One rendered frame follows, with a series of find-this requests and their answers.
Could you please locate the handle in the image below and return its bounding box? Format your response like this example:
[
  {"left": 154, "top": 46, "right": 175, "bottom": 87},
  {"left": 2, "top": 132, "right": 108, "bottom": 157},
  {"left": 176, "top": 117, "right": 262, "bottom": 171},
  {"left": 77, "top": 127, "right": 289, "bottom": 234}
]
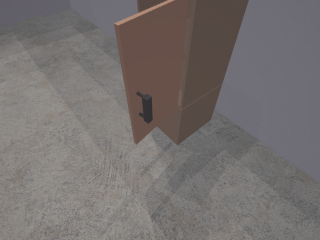
[{"left": 136, "top": 91, "right": 153, "bottom": 124}]

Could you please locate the cupboard door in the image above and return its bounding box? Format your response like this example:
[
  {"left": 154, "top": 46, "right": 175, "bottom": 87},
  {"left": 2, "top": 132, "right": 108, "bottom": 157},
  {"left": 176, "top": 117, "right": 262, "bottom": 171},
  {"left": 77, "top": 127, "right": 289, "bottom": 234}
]
[{"left": 114, "top": 0, "right": 189, "bottom": 144}]

